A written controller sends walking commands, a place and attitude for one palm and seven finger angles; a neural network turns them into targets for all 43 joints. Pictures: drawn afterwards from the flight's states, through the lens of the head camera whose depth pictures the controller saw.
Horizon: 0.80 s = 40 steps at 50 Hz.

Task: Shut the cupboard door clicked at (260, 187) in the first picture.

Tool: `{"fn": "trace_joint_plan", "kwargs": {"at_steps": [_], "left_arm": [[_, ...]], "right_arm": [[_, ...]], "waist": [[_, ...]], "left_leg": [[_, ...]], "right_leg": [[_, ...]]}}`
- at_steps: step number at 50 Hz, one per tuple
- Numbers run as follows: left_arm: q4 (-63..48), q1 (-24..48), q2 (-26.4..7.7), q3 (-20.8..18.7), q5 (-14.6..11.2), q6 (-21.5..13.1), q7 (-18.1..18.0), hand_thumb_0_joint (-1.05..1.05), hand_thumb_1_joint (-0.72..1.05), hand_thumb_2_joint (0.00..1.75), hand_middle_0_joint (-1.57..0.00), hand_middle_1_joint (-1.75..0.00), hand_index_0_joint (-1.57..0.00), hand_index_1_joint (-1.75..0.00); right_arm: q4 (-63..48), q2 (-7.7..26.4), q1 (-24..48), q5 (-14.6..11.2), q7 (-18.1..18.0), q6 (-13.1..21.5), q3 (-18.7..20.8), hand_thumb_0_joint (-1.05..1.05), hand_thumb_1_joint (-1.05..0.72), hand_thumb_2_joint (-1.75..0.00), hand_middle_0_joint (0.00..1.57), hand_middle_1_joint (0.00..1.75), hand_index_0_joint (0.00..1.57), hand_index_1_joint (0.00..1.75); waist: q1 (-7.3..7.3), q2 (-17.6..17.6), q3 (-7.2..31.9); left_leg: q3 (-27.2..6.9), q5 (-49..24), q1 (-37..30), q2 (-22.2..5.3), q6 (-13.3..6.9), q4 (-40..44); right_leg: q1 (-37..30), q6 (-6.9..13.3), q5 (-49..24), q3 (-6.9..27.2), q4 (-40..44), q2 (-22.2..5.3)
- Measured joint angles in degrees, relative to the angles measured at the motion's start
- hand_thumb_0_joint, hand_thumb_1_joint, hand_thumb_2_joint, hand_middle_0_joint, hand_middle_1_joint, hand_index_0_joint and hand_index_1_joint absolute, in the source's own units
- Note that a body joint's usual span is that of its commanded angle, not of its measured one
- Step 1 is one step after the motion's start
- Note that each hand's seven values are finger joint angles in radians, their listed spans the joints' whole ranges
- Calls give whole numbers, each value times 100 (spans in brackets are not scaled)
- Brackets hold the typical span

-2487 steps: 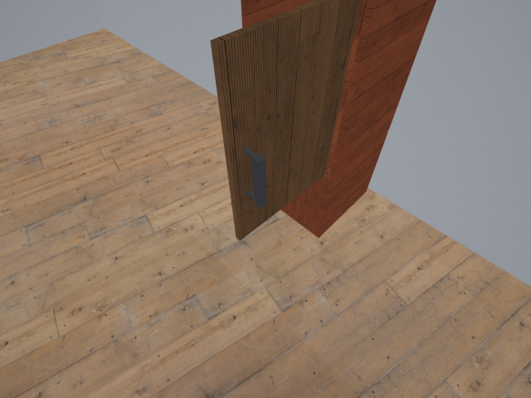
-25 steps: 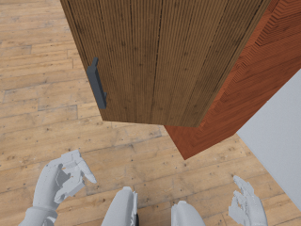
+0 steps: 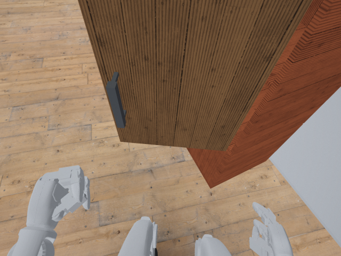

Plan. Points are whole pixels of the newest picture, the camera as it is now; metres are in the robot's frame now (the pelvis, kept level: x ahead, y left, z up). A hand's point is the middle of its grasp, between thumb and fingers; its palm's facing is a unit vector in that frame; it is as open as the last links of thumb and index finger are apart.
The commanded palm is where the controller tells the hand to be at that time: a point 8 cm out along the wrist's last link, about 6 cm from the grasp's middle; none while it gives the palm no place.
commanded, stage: raise the hand and make a fist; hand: left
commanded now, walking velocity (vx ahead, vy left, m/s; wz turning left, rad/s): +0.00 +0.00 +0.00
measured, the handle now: (118, 101) +0.48 +0.19 +0.04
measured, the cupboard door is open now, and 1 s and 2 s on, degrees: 60 60 60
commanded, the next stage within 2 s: bring the fist close to the handle in 0.32 s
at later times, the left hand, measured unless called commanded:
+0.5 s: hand (104, 200) +0.22 +0.16 +0.04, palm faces -0.03 -1.00 -0.02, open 3.1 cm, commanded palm +0.22 +0.22 +0.05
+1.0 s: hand (113, 161) +0.31 +0.16 +0.05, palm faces -0.01 -1.00 -0.02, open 3.1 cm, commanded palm +0.29 +0.21 +0.05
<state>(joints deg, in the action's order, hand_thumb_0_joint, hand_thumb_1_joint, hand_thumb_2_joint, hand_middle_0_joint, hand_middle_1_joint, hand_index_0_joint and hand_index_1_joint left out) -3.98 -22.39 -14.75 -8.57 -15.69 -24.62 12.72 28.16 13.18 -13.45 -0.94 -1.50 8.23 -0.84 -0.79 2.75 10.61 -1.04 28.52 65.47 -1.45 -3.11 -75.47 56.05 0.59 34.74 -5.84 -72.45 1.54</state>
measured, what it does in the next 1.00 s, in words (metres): stands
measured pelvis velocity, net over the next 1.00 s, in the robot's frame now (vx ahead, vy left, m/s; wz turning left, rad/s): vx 0.01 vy -0.01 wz -0.01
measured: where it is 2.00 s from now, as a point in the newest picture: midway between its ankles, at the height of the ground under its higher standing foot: outside the picture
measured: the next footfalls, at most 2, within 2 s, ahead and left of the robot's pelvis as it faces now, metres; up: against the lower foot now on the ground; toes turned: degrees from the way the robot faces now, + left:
none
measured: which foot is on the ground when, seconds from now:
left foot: down 0.00-1.00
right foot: down 0.00-1.00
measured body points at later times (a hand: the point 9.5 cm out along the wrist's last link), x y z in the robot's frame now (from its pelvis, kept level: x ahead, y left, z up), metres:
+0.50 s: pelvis +0.00 -0.02 +0.00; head +0.08 -0.01 +0.44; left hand +0.22 +0.21 +0.04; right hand +0.20 -0.25 -0.08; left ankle +0.07 +0.08 -0.62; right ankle +0.01 -0.12 -0.62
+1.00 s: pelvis +0.01 -0.01 +0.00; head +0.09 -0.01 +0.45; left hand +0.30 +0.22 +0.05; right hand +0.16 -0.26 -0.09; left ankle +0.07 +0.08 -0.62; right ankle +0.01 -0.12 -0.62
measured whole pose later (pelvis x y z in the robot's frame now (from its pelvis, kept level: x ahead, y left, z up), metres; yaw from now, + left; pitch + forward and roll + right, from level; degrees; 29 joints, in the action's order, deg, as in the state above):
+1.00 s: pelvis +0.01 -0.01 +0.00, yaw -1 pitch +20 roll -3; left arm 13.0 -3.8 -13.4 -6.8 -13.9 -23.4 10.6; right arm 31.6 14.6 -14.8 -1.5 -1.3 5.4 -0.4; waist 0.4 2.9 11.2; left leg 0.3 28.7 65.1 -1.8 -2.3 -73.9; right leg 57.1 1.3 35.3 -4.3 -72.6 1.8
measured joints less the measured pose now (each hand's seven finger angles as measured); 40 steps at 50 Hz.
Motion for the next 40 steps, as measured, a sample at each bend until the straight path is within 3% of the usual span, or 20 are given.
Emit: {"fn": "trace_joint_plan", "kwargs": {"at_steps": [7,15,23,31,40], "left_arm": [[418,-29,60,181,-41,311,221,1,90,90,-130,-150,-130,-150],[112,-14,71,66,-73,-198,-11,2,90,90,-130,-150,-130,-150],[427,-17,125,249,-59,220,232,1,90,90,-130,-150,-130,-150],[530,650,87,151,-23,-183,24,2,90,90,-131,-150,-130,-150],[1079,1371,56,234,70,492,57,1,90,90,-130,-150,-130,-150]], "right_arm": [[23,57,-124,-72,-78,11,46,1,-90,-90,20,30,21,30],[123,41,-46,-28,-52,32,124,1,-91,-90,20,30,21,30],[-1,11,46,-96,-90,-72,61,1,-91,-90,20,30,21,30],[89,70,120,-36,-96,-2,22,1,-90,-90,20,30,21,30],[162,67,21,-86,-72,-165,-6,1,-91,-90,20,30,21,30]], "waist": [[62,9,26],[25,0,54],[-19,26,70],[-51,23,49],[90,8,25]], "left_leg": [[51,-2,-3,-37,35,42],[8,72,64,-59,109,-98],[43,66,7,-66,133,-44],[-41,107,200,-63,161,-220],[68,64,116,-90,131,-36]], "right_leg": [[58,39,11,57,-25,27],[132,116,116,18,-197,53],[115,133,128,55,-197,55],[266,170,188,-28,-349,62],[243,132,106,87,-190,78]]}}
